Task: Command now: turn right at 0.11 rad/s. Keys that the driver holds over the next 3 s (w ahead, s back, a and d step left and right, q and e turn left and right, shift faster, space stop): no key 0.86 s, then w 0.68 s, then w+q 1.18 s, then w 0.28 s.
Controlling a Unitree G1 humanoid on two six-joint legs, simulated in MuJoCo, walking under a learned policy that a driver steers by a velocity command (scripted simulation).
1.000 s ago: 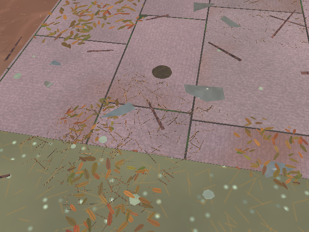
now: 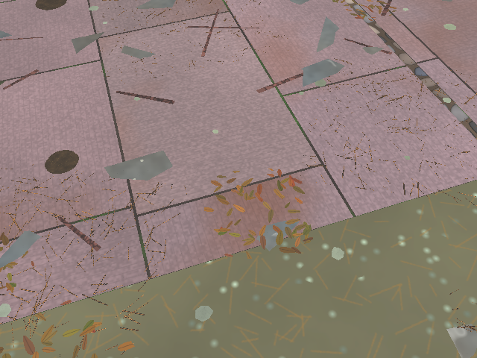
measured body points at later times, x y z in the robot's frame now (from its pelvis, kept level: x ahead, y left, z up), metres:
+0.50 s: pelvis +0.01 -0.01 +0.00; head +0.02 -0.01 +0.45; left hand +0.12 +0.26 -0.12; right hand +0.07 -0.29 -0.13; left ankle -0.01 +0.15 -0.74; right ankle -0.01 -0.12 -0.74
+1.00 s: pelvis +0.01 +0.01 +0.00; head +0.01 +0.01 +0.45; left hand +0.06 +0.27 -0.15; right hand +0.03 -0.26 -0.15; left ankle -0.01 +0.14 -0.73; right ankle -0.01 -0.11 -0.74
